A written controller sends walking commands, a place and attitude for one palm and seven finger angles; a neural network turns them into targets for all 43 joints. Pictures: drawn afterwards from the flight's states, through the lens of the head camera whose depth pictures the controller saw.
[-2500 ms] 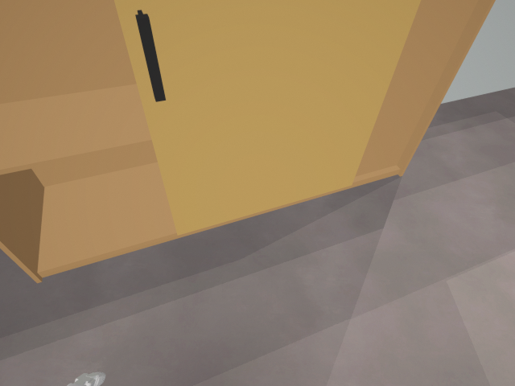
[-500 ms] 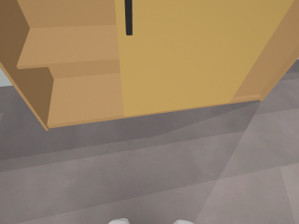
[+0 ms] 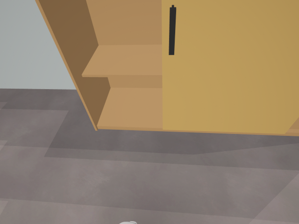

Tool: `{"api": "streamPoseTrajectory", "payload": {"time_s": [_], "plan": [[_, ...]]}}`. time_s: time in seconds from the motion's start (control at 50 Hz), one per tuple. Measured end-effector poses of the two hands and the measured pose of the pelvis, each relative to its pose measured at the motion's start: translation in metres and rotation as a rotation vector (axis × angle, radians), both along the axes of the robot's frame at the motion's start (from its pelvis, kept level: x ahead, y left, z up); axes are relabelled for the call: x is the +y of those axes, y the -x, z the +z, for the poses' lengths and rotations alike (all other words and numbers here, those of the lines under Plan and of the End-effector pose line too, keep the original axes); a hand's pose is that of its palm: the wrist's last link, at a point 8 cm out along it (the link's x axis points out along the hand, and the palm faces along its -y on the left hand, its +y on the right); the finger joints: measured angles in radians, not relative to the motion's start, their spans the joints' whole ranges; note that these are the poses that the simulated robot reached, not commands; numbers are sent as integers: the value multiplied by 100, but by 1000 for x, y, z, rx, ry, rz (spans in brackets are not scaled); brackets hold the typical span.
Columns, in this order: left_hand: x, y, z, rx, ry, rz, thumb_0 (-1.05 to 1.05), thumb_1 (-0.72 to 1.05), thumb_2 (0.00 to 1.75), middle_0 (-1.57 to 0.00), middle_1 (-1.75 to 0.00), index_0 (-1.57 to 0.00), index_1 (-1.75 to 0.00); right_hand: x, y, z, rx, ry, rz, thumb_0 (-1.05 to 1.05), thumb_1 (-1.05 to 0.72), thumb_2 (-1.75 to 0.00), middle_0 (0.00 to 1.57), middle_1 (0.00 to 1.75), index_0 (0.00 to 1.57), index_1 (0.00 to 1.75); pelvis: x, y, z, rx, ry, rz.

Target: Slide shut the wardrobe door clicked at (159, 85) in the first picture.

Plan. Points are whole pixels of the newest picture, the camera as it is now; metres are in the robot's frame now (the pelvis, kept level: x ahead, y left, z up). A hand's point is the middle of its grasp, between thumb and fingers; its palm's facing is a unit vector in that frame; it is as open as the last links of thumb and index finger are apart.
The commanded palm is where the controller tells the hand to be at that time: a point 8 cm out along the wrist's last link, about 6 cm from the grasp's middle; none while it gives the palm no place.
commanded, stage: walk to a spot facing it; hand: right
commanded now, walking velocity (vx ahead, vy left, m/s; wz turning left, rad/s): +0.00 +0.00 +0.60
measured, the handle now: (172, 30) +0.92 -0.08 +0.10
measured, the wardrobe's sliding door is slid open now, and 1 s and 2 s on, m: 0.57 0.57 0.57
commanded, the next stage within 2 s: turn to face it in 1.06 s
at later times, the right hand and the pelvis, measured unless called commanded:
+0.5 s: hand (189, 199) +0.24 -0.11 -0.17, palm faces -0.35 +0.91 -0.21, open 7.3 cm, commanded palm none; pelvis +0.04 +0.02 -0.02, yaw +19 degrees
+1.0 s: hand (197, 188) +0.28 -0.14 -0.18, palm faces -0.54 +0.82 -0.17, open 7.4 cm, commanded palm none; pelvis +0.12 -0.01 +0.00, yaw +37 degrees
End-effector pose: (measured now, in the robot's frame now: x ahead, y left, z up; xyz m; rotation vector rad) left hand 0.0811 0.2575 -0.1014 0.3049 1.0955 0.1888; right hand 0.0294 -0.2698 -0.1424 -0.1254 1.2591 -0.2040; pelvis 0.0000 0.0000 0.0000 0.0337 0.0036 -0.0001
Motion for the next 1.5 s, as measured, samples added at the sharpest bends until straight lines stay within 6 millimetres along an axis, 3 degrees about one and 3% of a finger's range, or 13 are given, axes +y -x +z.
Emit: {"api": "streamPoseTrajectory", "payload": {"time_s": [0.08,0.16,0.3,0.4,0.46,0.6,0.74,0.86,0.96,1.1,1.22,1.38,1.5], "plan": [[-9,37,-2,71,4,86,0,91,90,-20,-30,-20,-30,-9,-39,3,-29,-1,78,0,-91,-90,20,30,20,30,-7,-7,3,-11,-8,61],[-19,76,-11,151,30,188,0,91,90,-20,-30,-21,-30,0,-80,2,-40,-11,162,0,-91,-90,20,29,20,30,-10,-15,2,-20,-10,118],[-29,139,-31,295,101,385,0,91,90,-20,-30,-21,-30,53,-161,-2,-76,-36,349,0,-91,-90,20,29,20,30,0,-29,-8,-20,4,228],[-23,165,-54,368,153,482,1,91,90,-20,-30,-21,-30,98,-214,-4,-189,-29,455,0,-91,-90,20,30,20,30,18,-40,-26,-14,11,278],[-13,154,-55,346,143,505,1,91,90,-20,-30,-20,-30,109,-221,1,-207,-23,471,0,-91,-90,20,30,20,30,20,-42,-23,-31,5,309],[4,87,-38,116,103,506,1,91,90,-20,-30,-20,-30,104,-220,3,-124,-21,525,0,-90,-90,21,30,21,30,11,-56,-13,-21,20,393],[-11,47,-24,-4,36,517,0,91,90,-20,-30,-20,-30,77,-241,-15,-85,-51,533,0,-90,-90,21,30,21,30,-12,-85,-19,-9,13,480],[-40,54,-13,48,57,583,0,91,90,-20,-30,-21,-30,66,-259,-8,-25,-47,576,0,-91,-90,20,30,20,30,-16,-104,-4,-6,1,558],[-57,69,-17,94,104,673,0,91,90,-20,-30,-21,-30,75,-269,-4,32,-28,629,0,-91,-90,20,30,20,30,-13,-114,0,-3,-1,621],[-66,109,-40,166,182,829,0,91,90,-21,-30,-21,-30,129,-294,-4,40,-12,771,0,-91,-90,20,30,20,30,5,-116,-8,-7,17,725],[-53,142,-67,217,222,916,1,91,90,-20,-30,-21,-30,187,-320,-4,-91,-1,865,0,-91,-90,20,30,20,30,27,-113,-25,-10,17,776],[-32,119,-49,163,194,905,1,92,90,-20,-30,-20,-30,217,-324,6,-119,-35,884,0,-90,-90,20,30,20,30,41,-124,-10,-12,17,759],[-33,84,-47,165,187,824,0,91,90,-20,-30,-20,-30,207,-325,-14,-109,-103,792,0,-90,-90,21,30,21,30,39,-140,-18,-13,-4,687]]}}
